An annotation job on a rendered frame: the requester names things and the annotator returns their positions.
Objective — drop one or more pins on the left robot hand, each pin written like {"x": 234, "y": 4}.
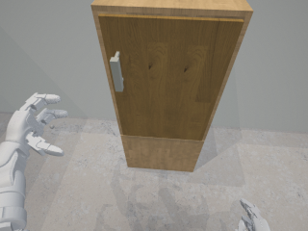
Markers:
{"x": 22, "y": 123}

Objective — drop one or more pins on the left robot forearm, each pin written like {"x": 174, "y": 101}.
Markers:
{"x": 13, "y": 157}

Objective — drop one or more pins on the handle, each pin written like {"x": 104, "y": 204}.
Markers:
{"x": 116, "y": 72}

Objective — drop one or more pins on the cupboard door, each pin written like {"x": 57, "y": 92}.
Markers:
{"x": 172, "y": 69}

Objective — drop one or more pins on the right robot hand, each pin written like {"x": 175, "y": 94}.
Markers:
{"x": 255, "y": 222}

